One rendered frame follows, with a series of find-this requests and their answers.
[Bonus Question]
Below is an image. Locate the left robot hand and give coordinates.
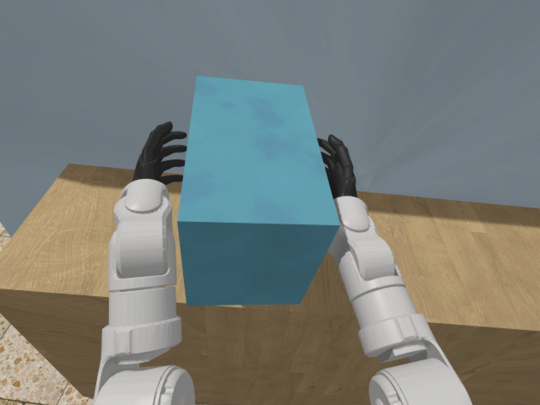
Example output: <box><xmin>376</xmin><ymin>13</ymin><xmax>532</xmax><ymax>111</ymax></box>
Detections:
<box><xmin>132</xmin><ymin>121</ymin><xmax>187</xmax><ymax>185</ymax></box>

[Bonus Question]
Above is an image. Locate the carton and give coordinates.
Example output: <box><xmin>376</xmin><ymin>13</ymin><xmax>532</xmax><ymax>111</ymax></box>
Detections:
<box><xmin>177</xmin><ymin>76</ymin><xmax>340</xmax><ymax>305</ymax></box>

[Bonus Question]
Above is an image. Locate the right robot forearm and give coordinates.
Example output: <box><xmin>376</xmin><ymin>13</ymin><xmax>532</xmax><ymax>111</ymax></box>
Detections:
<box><xmin>327</xmin><ymin>196</ymin><xmax>473</xmax><ymax>405</ymax></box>

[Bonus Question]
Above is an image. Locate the left robot forearm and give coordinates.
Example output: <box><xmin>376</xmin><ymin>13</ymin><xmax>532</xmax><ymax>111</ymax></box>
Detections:
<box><xmin>93</xmin><ymin>179</ymin><xmax>182</xmax><ymax>405</ymax></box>

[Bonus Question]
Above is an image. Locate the pedestal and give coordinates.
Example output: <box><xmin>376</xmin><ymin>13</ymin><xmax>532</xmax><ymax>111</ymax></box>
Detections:
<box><xmin>0</xmin><ymin>164</ymin><xmax>540</xmax><ymax>405</ymax></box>

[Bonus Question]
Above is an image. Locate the right robot hand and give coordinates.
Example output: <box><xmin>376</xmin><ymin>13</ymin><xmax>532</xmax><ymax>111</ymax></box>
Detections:
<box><xmin>317</xmin><ymin>134</ymin><xmax>357</xmax><ymax>199</ymax></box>

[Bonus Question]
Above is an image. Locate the left robot upper arm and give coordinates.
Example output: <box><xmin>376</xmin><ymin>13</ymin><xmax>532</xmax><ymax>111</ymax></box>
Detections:
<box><xmin>95</xmin><ymin>365</ymin><xmax>195</xmax><ymax>405</ymax></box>

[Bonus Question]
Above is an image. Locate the right robot upper arm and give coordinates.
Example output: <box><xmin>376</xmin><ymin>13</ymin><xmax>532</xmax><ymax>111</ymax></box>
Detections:
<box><xmin>369</xmin><ymin>358</ymin><xmax>471</xmax><ymax>405</ymax></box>

